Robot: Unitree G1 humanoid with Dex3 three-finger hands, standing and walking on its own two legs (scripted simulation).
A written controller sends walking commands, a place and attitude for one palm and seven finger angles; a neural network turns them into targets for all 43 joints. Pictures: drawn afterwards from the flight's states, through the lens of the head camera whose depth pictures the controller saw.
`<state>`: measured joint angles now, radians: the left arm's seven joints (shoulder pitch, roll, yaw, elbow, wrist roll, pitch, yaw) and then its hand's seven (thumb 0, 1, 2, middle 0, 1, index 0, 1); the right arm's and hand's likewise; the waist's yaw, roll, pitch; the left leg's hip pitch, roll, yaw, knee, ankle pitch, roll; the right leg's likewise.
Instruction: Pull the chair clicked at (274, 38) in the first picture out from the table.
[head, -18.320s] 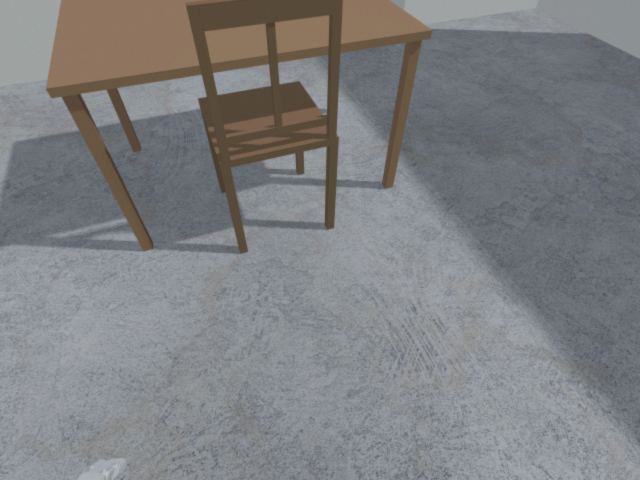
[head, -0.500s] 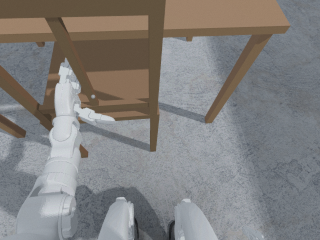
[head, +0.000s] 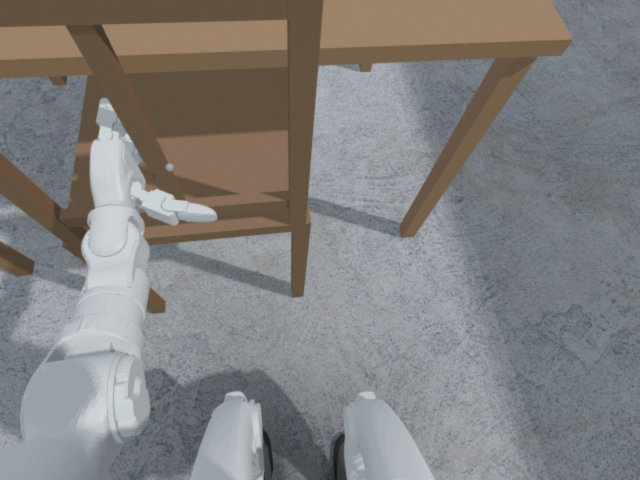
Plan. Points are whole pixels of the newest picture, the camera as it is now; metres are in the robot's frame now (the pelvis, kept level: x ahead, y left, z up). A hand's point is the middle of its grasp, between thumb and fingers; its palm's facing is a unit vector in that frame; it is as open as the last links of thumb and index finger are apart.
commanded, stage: push the fingers through the gap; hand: left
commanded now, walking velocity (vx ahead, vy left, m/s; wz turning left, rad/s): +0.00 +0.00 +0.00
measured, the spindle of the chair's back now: (144, 139) +0.51 +0.19 +0.06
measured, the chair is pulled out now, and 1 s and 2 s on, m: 0.00 0.00 0.03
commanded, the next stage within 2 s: hook a spindle and tug to test in 0.24 s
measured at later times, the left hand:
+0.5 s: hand (163, 171) +0.48 +0.17 +0.03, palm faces +0.08 -1.00 -0.01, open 16.7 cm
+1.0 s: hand (170, 170) +0.48 +0.16 +0.03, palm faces +0.11 -0.99 -0.01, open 9.6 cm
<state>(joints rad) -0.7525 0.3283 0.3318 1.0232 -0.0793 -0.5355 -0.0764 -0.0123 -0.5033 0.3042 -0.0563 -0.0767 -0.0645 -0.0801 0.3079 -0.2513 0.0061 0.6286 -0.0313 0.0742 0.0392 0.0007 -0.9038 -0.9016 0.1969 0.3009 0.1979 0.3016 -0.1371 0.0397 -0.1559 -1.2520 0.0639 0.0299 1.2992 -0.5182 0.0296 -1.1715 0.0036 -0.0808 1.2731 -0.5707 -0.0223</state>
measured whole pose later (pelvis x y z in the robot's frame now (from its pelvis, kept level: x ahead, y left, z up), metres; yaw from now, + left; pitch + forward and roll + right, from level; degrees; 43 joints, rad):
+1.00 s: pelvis +0.00 +0.00 +0.00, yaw +0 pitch +27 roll -3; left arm -0.74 0.31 0.31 1.02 -0.08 -0.55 -0.03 -0.01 0.04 0.54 -0.45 -1.32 -0.45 -1.32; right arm 0.30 -0.24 0.01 0.63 -0.04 0.09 0.04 0.00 -0.90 -0.90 0.20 0.30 0.20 0.30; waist -0.14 0.04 -0.16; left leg -1.25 0.06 0.03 1.29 -0.52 0.03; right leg -1.16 0.00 -0.08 1.26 -0.57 -0.02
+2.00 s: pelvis +0.02 +0.00 +0.02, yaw +0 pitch +23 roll -2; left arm -0.51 0.24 0.22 0.73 -0.09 -0.44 0.00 0.01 0.72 0.80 -0.45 -1.43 -0.43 -1.45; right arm 0.24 -0.23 -0.01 0.59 0.01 0.10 0.02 0.00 -0.90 -0.90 0.20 0.30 0.20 0.30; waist -0.09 0.03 -0.11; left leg -1.10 0.05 0.04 1.22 -0.53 0.04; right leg -1.03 0.00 -0.06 1.19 -0.57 0.00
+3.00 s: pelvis -0.04 +0.00 +0.11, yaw +1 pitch +5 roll -1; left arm -0.54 0.14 0.01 1.12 -0.07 -0.26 0.10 0.02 0.71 0.77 -0.28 -1.12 -0.50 -1.45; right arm 0.23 -0.29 -0.01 0.75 0.07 -0.05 -0.13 0.00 -0.90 -0.90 0.20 0.30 0.20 0.30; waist -0.07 0.03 0.10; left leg -0.51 0.04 0.06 0.58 -0.15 0.02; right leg -0.45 0.02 -0.05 0.57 -0.20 -0.01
